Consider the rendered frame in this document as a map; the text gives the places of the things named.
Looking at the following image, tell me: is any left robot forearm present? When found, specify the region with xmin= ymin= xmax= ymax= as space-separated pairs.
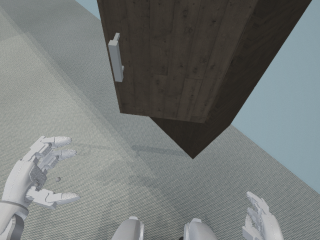
xmin=0 ymin=201 xmax=29 ymax=240

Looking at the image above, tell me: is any left robot thigh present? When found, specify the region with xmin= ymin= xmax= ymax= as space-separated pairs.
xmin=111 ymin=219 xmax=145 ymax=240

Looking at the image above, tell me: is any cupboard door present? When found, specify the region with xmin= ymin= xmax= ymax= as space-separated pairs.
xmin=97 ymin=0 xmax=258 ymax=124

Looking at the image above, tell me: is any robot right hand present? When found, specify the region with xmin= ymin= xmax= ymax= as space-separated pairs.
xmin=242 ymin=191 xmax=284 ymax=240

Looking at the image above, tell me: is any handle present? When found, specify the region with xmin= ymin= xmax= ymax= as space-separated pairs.
xmin=108 ymin=33 xmax=124 ymax=82

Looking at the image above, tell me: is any robot left hand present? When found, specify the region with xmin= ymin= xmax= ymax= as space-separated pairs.
xmin=1 ymin=135 xmax=81 ymax=210

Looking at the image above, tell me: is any robot thigh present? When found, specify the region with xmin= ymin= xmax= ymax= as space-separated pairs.
xmin=111 ymin=219 xmax=145 ymax=240
xmin=183 ymin=221 xmax=218 ymax=240

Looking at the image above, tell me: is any right robot thigh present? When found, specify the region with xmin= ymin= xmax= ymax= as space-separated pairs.
xmin=183 ymin=221 xmax=218 ymax=240

